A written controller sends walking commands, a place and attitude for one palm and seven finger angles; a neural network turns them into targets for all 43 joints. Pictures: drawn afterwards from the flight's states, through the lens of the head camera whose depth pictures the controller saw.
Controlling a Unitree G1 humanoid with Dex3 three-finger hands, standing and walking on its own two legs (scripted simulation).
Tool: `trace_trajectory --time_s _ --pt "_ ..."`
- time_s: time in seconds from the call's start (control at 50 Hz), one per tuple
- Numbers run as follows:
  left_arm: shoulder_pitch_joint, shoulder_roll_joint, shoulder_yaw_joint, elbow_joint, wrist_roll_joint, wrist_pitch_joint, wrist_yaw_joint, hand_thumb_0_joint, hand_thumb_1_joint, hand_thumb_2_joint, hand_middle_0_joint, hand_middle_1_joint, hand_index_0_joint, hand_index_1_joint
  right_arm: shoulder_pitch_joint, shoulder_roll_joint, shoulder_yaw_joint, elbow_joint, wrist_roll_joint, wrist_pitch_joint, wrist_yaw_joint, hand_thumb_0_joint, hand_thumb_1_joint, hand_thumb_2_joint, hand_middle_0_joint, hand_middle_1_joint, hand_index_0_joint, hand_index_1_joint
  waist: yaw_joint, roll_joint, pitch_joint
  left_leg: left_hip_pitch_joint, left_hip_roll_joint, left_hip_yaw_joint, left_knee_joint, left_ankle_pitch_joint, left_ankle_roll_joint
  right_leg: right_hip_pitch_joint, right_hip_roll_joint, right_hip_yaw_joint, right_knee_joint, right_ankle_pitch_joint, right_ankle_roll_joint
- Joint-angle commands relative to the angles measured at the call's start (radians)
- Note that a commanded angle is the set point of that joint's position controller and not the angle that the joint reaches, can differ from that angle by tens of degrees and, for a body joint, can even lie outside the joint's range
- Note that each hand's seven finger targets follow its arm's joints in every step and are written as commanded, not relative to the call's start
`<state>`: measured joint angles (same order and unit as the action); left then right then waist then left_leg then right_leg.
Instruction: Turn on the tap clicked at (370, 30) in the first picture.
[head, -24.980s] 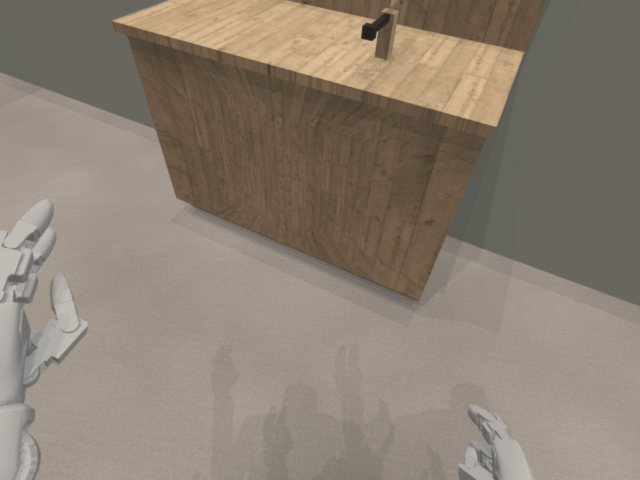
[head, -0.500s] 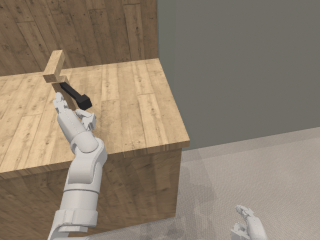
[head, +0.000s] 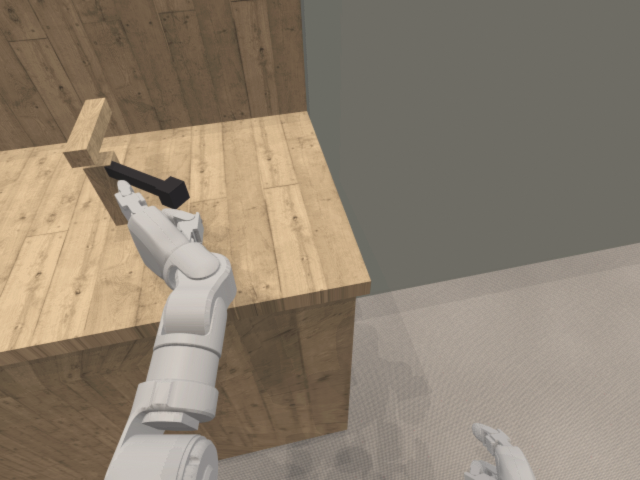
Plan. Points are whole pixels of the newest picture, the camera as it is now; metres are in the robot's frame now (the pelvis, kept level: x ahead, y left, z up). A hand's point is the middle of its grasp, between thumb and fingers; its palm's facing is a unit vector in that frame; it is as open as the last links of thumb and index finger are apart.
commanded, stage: push the lever round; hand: left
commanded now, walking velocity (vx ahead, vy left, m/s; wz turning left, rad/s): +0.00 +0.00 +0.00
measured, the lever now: (172, 193) +0.42 +0.23 +0.15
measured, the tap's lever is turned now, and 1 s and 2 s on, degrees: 49 72 77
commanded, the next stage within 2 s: lift the hand up off the lever in 0.92 s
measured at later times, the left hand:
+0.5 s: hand (212, 213) +0.41 +0.18 +0.13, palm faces +0.80 -0.59 -0.11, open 8.0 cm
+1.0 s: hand (226, 199) +0.44 +0.17 +0.13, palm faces +0.81 -0.57 -0.13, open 8.2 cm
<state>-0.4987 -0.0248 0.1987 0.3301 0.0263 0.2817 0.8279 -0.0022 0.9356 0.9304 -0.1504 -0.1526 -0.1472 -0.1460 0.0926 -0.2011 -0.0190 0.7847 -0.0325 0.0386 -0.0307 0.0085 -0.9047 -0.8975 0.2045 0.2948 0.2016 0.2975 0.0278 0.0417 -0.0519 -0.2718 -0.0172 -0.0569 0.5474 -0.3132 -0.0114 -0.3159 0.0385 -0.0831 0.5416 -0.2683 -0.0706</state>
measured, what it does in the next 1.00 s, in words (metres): stands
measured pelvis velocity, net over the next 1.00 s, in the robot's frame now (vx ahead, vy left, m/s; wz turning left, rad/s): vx -0.01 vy -0.01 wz -0.01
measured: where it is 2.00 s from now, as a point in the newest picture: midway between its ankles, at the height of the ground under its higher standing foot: outside the picture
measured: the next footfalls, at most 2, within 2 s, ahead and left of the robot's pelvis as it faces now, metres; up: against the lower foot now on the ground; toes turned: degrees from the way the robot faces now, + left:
none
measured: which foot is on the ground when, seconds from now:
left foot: down 0.00-1.00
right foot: down 0.00-1.00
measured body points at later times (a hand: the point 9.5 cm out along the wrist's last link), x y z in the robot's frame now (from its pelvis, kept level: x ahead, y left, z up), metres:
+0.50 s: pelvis -0.01 -0.01 +0.00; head +0.00 -0.02 +0.44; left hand +0.36 +0.21 +0.14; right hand +0.15 -0.23 -0.13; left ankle -0.02 +0.13 -0.73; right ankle +0.01 -0.07 -0.73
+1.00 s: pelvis -0.01 -0.01 -0.01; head +0.01 -0.03 +0.44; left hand +0.39 +0.19 +0.14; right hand +0.10 -0.26 -0.15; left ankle -0.02 +0.13 -0.73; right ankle +0.01 -0.07 -0.73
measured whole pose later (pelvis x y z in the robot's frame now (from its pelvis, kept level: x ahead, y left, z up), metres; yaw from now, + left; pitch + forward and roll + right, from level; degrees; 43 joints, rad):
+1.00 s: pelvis -0.01 -0.01 -0.01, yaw +0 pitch +7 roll +1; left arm -0.81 0.02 0.36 0.71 0.10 0.18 0.94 0.02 0.90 0.90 -0.15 -0.15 -0.06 -0.12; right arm 0.16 -0.21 -0.04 0.83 -0.07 0.02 -0.02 0.01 -0.91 -0.90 0.20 0.29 0.20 0.30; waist -0.03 0.04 -0.08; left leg -0.42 0.00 -0.05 0.62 -0.32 -0.03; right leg -0.47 0.05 -0.09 0.61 -0.27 -0.09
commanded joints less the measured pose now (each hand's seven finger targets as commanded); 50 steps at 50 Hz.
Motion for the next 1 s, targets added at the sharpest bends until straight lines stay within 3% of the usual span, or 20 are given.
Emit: trace_trajectory --time_s 0.0,0.04,0.08,0.1,0.18,0.2,0.24,0.3,0.32,0.38,0.4,0.48,0.5,0.58,0.64,0.78,0.8,0.86,0.9,0.98 --pt "-0.455 0.116 -0.012 -0.184 0.036 -0.060 0.024 0.000 0.900 0.900 -0.150 -0.150 -0.150 -0.150 -0.132 -0.102 -0.034 -0.135 -0.009 -0.048 -0.004 0.000 -0.900 -0.900 0.200 0.300 0.200 0.300 -0.001 -0.072 -0.293 0.006 0.003 0.042 -0.032 0.266 0.004 0.176 -0.071 0.049 -0.079 0.222 0.045" --pt "-0.506 0.068 -0.058 -0.195 0.044 -0.066 0.034 0.000 0.900 0.900 -0.150 -0.150 -0.150 -0.150 -0.127 -0.095 -0.034 -0.135 -0.013 -0.053 0.003 0.000 -0.900 -0.900 0.200 0.300 0.200 0.300 -0.014 -0.073 -0.317 0.021 0.005 0.046 -0.018 0.295 0.002 0.166 -0.071 0.044 -0.063 0.255 0.044" --pt "-0.519 0.072 -0.049 -0.166 0.048 -0.063 0.049 0.000 0.900 0.900 -0.150 -0.150 -0.150 -0.150 -0.118 -0.099 -0.035 -0.130 -0.017 -0.054 0.008 0.000 -0.900 -0.900 0.200 0.300 0.200 0.300 -0.015 -0.080 -0.323 0.009 0.004 0.045 -0.011 0.303 -0.002 0.163 -0.071 0.042 -0.053 0.271 0.045" --pt "-0.496 0.113 -0.002 -0.140 0.047 -0.060 0.054 0.000 0.900 0.900 -0.150 -0.150 -0.150 -0.150 -0.116 -0.103 -0.040 -0.124 -0.017 -0.049 0.007 0.000 -0.900 -0.900 0.200 0.300 0.200 0.300 -0.003 -0.078 -0.320 -0.002 0.003 0.042 -0.015 0.284 -0.003 0.164 -0.066 0.042 -0.059 0.236 0.045" --pt "-0.533 0.093 -0.019 -0.137 0.060 -0.063 0.066 0.000 0.900 0.900 -0.150 -0.150 -0.150 -0.150 -0.102 -0.100 -0.039 -0.128 -0.021 -0.046 0.015 0.000 -0.900 -0.900 0.200 0.300 0.200 0.300 -0.012 -0.091 -0.356 -0.007 0.004 0.049 0.000 0.326 -0.003 0.179 -0.073 0.042 -0.032 0.325 0.048" --pt "-0.520 0.126 0.012 -0.124 0.063 -0.063 0.066 0.000 0.900 0.900 -0.150 -0.150 -0.150 -0.150 -0.098 -0.105 -0.042 -0.123 -0.023 -0.042 0.012 0.000 -0.900 -0.900 0.200 0.300 0.200 0.300 -0.004 -0.081 -0.352 -0.012 0.004 0.047 -0.003 0.323 -0.003 0.180 -0.069 0.042 -0.034 0.312 0.047" --pt "-0.564 0.085 -0.031 -0.144 0.070 -0.067 0.065 0.000 0.900 0.900 -0.150 -0.150 -0.150 -0.150 -0.102 -0.099 -0.037 -0.129 -0.022 -0.042 0.017 0.000 -0.900 -0.900 0.200 0.300 0.200 0.300 -0.016 -0.070 -0.354 -0.008 0.003 0.052 0.002 0.328 0.000 0.170 -0.072 0.042 -0.028 0.322 0.046" --pt "-0.556 0.111 -0.006 -0.116 0.070 -0.069 0.066 0.000 0.900 0.900 -0.150 -0.150 -0.150 -0.150 -0.095 -0.105 -0.044 -0.120 -0.025 -0.042 0.014 0.000 -0.900 -0.900 0.200 0.300 0.200 0.300 -0.014 -0.083 -0.347 -0.020 0.004 0.047 0.001 0.306 -0.001 0.161 -0.063 0.039 -0.031 0.281 0.044" --pt "-0.590 0.080 -0.038 -0.115 0.073 -0.073 0.065 0.000 0.900 0.900 -0.150 -0.150 -0.150 -0.150 -0.094 -0.102 -0.038 -0.125 -0.022 -0.046 0.017 0.000 -0.900 -0.900 0.200 0.300 0.200 0.300 -0.025 -0.085 -0.340 -0.013 0.004 0.048 0.002 0.308 0.000 0.143 -0.064 0.038 -0.029 0.274 0.042" --pt "-0.625 0.077 -0.040 -0.088 0.072 -0.077 0.071 0.000 0.900 0.900 -0.150 -0.150 -0.150 -0.150 -0.095 -0.100 -0.038 -0.118 -0.024 -0.053 0.018 0.000 -0.900 -0.900 0.200 0.300 0.200 0.300 -0.035 -0.085 -0.324 -0.031 0.000 0.052 0.009 0.257 0.007 0.123 -0.067 0.047 -0.044 0.233 0.050" --pt "-0.632 0.114 -0.007 -0.065 0.072 -0.079 0.073 0.000 0.900 0.900 -0.150 -0.150 -0.150 -0.150 -0.089 -0.104 -0.040 -0.107 -0.024 -0.052 0.014 0.000 -0.900 -0.900 0.200 0.300 0.200 0.300 -0.030 -0.086 -0.314 -0.042 0.001 0.046 0.001 0.224 0.007 0.119 -0.063 0.048 -0.054 0.178 0.049" --pt "-0.684 0.102 -0.023 -0.038 0.083 -0.097 0.081 0.000 0.900 0.900 -0.150 -0.150 -0.150 -0.150 -0.087 -0.102 -0.038 -0.104 -0.027 -0.057 0.012 0.000 -0.900 -0.900 0.200 0.300 0.200 0.300 -0.042 -0.078 -0.329 -0.052 -0.001 0.053 0.009 0.196 0.012 0.110 -0.068 0.058 -0.058 0.159 0.052" --pt "-0.690 0.146 0.016 -0.024 0.088 -0.099 0.085 0.000 0.900 0.900 -0.150 -0.150 -0.150 -0.150 -0.076 -0.107 -0.041 -0.095 -0.030 -0.056 0.010 0.000 -0.900 -0.900 0.200 0.300 0.200 0.300 -0.037 -0.070 -0.331 -0.054 -0.001 0.050 0.005 0.190 0.012 0.111 -0.063 0.056 -0.059 0.138 0.048" --pt "-0.716 0.130 -0.001 -0.011 0.096 -0.112 0.087 0.000 0.900 0.900 -0.150 -0.150 -0.150 -0.150 -0.069 -0.104 -0.042 -0.101 -0.031 -0.056 0.013 0.000 -0.900 -0.900 0.200 0.300 0.200 0.300 -0.044 -0.059 -0.355 -0.064 -0.002 0.055 0.018 0.204 0.013 0.117 -0.070 0.063 -0.045 0.190 0.052" --pt "-0.744 0.156 0.026 0.024 0.096 -0.123 0.092 0.000 0.900 0.900 -0.150 -0.150 -0.150 -0.150 -0.052 -0.109 -0.041 -0.096 -0.032 -0.057 0.011 0.000 -0.900 -0.900 0.200 0.300 0.200 0.300 -0.051 -0.098 -0.348 -0.083 -0.002 0.055 0.015 0.184 0.019 0.111 -0.070 0.066 -0.048 0.173 0.057" --pt "-0.799 0.197 0.054 0.087 0.104 -0.150 0.094 0.000 0.900 0.900 -0.150 -0.150 -0.150 -0.150 -0.031 -0.113 -0.043 -0.088 -0.031 -0.055 0.006 0.000 -0.900 -0.900 0.200 0.300 0.200 0.300 -0.063 -0.098 -0.350 -0.118 -0.004 0.058 0.020 0.136 0.025 0.110 -0.076 0.086 -0.060 0.137 0.064" --pt "-0.788 0.233 0.090 0.102 0.108 -0.151 0.097 0.000 0.900 0.900 -0.150 -0.150 -0.150 -0.150 -0.028 -0.118 -0.047 -0.081 -0.034 -0.054 0.004 0.000 -0.900 -0.900 0.200 0.300 0.200 0.300 -0.055 -0.083 -0.354 -0.122 -0.003 0.057 0.019 0.128 0.025 0.110 -0.072 0.085 -0.062 0.117 0.062" --pt "-0.835 0.201 0.052 0.141 0.112 -0.159 0.095 0.000 0.900 0.900 -0.150 -0.150 -0.150 -0.150 -0.016 -0.115 -0.044 -0.078 -0.032 -0.055 0.006 0.000 -0.900 -0.900 0.200 0.300 0.200 0.300 -0.076 -0.082 -0.334 -0.133 -0.003 0.059 0.021 0.111 0.026 0.083 -0.074 0.090 -0.067 0.093 0.065" --pt "-0.832 0.253 0.107 0.156 0.116 -0.169 0.102 0.000 0.900 0.900 -0.150 -0.150 -0.150 -0.150 0.002 -0.124 -0.049 -0.071 -0.038 -0.055 0.005 0.000 -0.900 -0.900 0.200 0.300 0.200 0.300 -0.067 -0.090 -0.361 -0.134 -0.005 0.059 0.023 0.128 0.028 0.101 -0.069 0.086 -0.055 0.126 0.064" --pt "-0.855 0.247 0.104 0.154 0.123 -0.181 0.102 0.000 0.900 0.900 -0.150 -0.150 -0.150 -0.150 0.031 -0.122 -0.053 -0.078 -0.040 -0.052 0.011 0.000 -0.900 -0.900 0.200 0.300 0.200 0.300 -0.076 -0.073 -0.411 -0.132 -0.007 0.064 0.036 0.187 0.027 0.130 -0.076 0.086 -0.024 0.257 0.067"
